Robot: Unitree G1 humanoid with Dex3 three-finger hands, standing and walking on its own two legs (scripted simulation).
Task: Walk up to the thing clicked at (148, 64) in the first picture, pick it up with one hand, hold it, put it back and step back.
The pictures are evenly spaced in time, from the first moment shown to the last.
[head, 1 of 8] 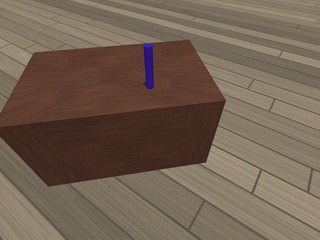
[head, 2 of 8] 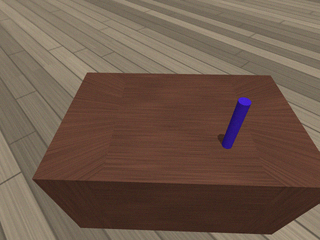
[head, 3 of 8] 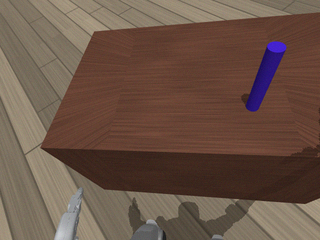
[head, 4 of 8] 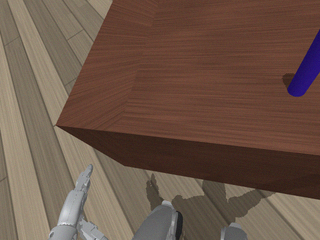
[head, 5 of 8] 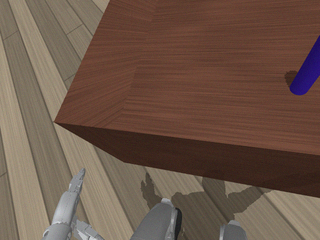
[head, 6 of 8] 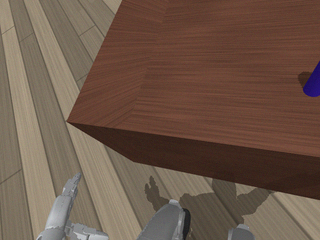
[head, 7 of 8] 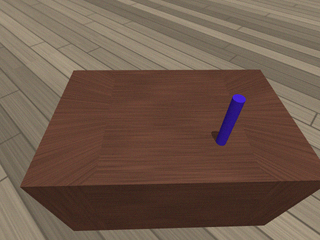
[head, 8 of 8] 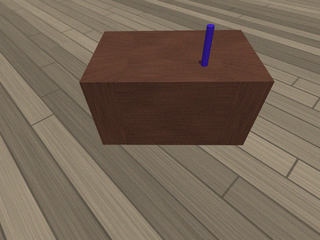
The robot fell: no
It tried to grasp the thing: no
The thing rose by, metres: 0.00
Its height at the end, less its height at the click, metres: +0.00
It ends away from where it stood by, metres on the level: 0.00
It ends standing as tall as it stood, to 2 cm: yes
